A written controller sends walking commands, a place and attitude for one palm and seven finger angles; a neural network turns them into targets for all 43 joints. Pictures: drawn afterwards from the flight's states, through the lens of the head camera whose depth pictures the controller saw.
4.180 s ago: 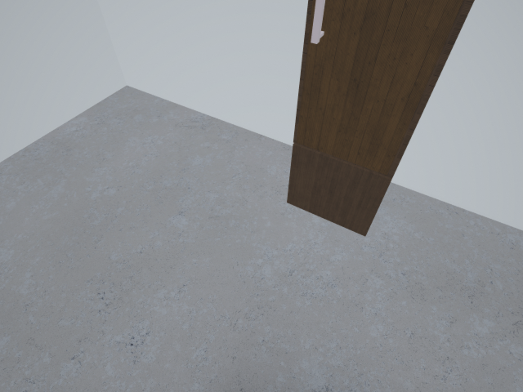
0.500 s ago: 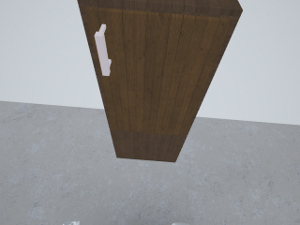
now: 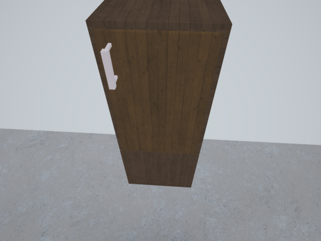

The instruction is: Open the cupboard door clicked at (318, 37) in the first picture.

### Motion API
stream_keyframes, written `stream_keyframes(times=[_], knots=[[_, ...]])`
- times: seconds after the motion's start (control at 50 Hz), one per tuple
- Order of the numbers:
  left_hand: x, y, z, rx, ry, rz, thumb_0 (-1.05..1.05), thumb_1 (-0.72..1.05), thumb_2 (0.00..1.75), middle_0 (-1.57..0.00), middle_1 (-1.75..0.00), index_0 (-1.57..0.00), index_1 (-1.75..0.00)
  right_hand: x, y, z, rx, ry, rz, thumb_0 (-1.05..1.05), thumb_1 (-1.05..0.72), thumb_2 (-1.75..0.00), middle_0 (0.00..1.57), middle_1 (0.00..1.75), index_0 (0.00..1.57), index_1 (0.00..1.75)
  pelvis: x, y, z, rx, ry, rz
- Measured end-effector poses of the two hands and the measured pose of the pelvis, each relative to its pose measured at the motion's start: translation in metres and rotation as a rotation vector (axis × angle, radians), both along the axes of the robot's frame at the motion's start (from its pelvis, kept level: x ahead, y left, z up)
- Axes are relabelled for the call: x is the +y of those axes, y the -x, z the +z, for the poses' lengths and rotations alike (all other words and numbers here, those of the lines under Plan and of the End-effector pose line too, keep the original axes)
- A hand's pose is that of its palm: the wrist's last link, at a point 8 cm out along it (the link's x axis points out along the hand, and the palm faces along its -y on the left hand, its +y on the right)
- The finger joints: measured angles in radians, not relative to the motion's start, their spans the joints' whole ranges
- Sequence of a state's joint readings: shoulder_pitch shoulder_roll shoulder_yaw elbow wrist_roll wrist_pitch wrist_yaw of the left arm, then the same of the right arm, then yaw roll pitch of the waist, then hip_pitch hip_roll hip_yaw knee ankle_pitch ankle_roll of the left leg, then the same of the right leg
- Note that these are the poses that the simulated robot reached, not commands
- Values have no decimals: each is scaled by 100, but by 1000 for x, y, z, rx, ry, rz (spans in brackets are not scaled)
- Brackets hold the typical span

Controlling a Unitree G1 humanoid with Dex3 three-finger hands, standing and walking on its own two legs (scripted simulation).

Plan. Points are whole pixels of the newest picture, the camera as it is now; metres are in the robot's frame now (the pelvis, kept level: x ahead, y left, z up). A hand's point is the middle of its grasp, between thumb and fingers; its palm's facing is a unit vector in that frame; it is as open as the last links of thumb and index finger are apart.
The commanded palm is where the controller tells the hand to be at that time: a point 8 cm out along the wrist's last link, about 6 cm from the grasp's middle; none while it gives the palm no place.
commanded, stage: come to a stop and stand still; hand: left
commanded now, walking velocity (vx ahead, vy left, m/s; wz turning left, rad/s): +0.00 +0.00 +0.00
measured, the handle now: (110, 66) +0.57 +0.19 +0.16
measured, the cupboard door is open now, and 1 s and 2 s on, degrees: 0 0 0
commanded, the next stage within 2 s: look again from close up in 0.24 s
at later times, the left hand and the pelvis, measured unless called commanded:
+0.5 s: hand out of the picture +0.02 +0.20 -0.17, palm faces +0.00 -0.97 -0.23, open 7.4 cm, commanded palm none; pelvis +0.01 +0.00 +0.01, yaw +0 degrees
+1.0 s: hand out of the picture +0.09 +0.20 -0.16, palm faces +0.08 -0.97 -0.24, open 7.4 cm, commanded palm +0.12 +0.24 -0.06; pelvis +0.03 +0.00 +0.01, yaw +0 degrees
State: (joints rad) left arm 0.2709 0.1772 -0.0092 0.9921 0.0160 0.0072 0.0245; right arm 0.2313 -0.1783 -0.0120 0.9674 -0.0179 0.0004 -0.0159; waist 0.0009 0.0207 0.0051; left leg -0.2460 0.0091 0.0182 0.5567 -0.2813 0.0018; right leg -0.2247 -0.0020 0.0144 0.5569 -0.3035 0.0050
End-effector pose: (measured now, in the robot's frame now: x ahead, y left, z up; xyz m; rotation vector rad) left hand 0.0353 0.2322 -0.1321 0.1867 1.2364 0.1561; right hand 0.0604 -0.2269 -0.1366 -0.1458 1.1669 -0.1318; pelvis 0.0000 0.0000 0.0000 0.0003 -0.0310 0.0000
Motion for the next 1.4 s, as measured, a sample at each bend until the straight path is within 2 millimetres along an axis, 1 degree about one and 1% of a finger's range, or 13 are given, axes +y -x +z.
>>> stream_keyframes(times=[0.16,0.26,0.36,0.46,0.74,0.98,1.02,1.12,1.18,1.22,1.28,1.34,1.4], knots=[[1,34,0,82,6,16,0,91,90,-21,-30,-20,-30,-6,29,1,73,9,0,0,-92,-90,20,30,20,30,-2,6,4,18,-2,3],[5,46,-1,130,4,27,0,91,90,-20,-30,-20,-30,-12,52,1,159,27,-11,0,-91,-90,20,30,20,30,-2,4,5,25,-2,5],[9,45,-2,158,1,27,0,91,90,-20,-30,-20,-30,-15,65,2,219,41,-21,0,-91,-90,20,30,20,30,-1,-1,6,28,-2,4],[11,32,-2,150,-3,21,0,91,90,-20,-30,-20,-30,-14,62,2,234,44,-23,0,-91,-90,20,30,20,30,0,-6,6,27,-4,3],[11,-22,0,57,-5,-7,0,91,90,-20,-30,-20,-30,-9,5,2,128,32,3,0,-91,-90,20,30,20,30,-1,-20,7,27,-8,-1],[14,-34,3,55,-29,2,0,91,90,-20,-30,-20,-30,-20,-21,5,103,53,13,0,-91,-90,20,30,20,30,-3,-32,7,36,-4,0],[19,-58,24,-135,-24,105,1,90,89,-21,-30,-20,-30,-22,-30,12,12,72,9,0,-91,-90,20,30,20,30,-3,-33,6,39,-5,3],[21,-133,120,-796,-46,118,1,87,88,-21,-33,-21,-33,-27,-73,29,-314,89,14,1,-91,-90,20,30,20,30,-5,-29,-2,75,-11,36],[18,-151,147,-1062,-2,21,1,82,86,-21,-36,-21,-36,-30,-102,36,-455,85,32,1,-91,-90,20,30,20,30,-10,-19,-15,132,-10,27],[15,-151,148,-1167,36,-75,0,79,84,-21,-38,-21,-38,-33,-120,39,-540,85,55,1,-91,-90,20,30,20,30,-13,-12,-26,169,-12,21],[16,-137,135,-1201,97,-189,0,72,82,-22,-42,-21,-42,-36,-141,42,-644,94,97,1,-91,-90,20,30,20,30,-18,-2,-44,203,-11,20],[27,-118,120,-1165,140,-157,0,65,79,-22,-46,-22,-46,-37,-154,45,-702,110,125,1,-91,-90,20,30,20,30,-20,3,-55,209,-4,27],[38,-106,119,-1167,126,-89,1,58,76,-23,-50,-23,-50,-32,-155,45,-709,124,154,1,-91,-90,20,30,20,30,-20,5,-59,198,14,38]])
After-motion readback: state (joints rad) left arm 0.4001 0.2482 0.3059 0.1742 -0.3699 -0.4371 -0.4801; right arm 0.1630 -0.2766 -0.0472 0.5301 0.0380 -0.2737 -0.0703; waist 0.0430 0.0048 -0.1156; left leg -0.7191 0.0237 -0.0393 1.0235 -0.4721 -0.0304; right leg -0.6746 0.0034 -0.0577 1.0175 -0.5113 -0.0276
